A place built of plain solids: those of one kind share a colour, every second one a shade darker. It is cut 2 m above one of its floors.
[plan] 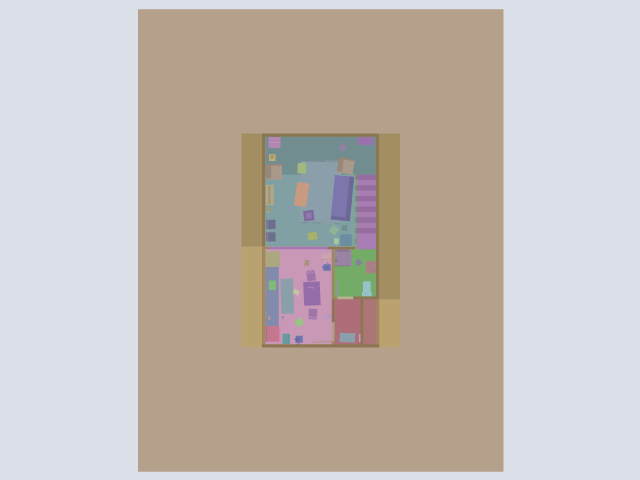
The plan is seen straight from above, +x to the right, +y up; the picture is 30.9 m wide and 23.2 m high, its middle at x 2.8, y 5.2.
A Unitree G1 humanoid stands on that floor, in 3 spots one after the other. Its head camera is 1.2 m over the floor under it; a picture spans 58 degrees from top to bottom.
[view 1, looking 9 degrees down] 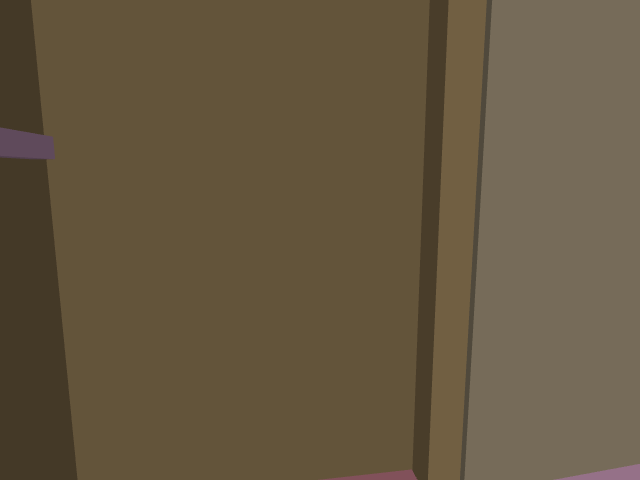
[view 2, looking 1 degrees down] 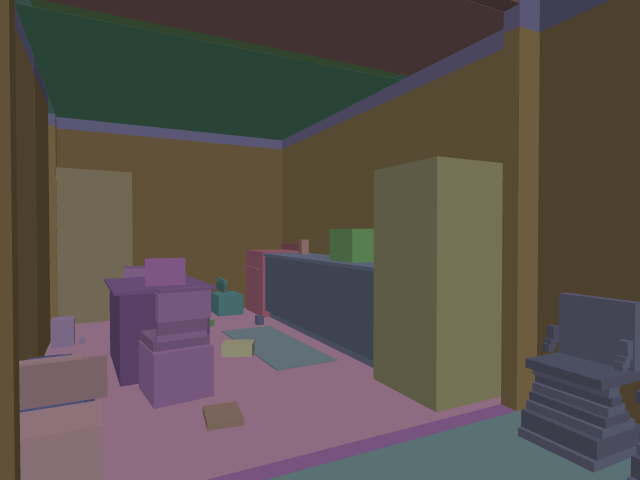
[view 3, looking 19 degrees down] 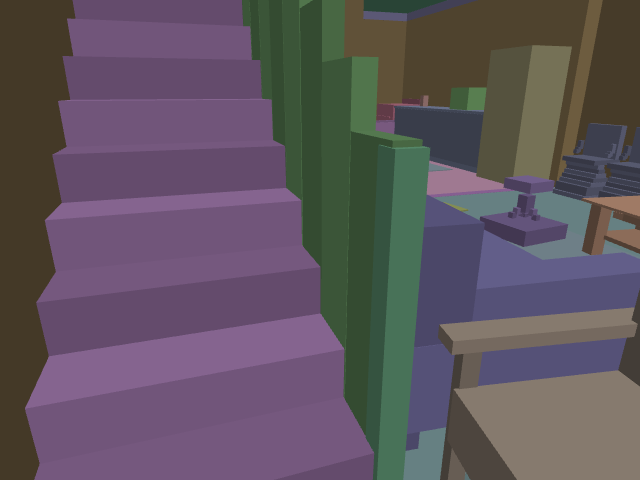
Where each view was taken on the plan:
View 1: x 4.12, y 1.68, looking -99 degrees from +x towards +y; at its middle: wall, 1.56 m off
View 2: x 2.88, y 6.88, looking -117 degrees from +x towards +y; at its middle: wall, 5.98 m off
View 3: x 5.04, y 9.26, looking -108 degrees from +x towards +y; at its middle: stair_pan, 1.60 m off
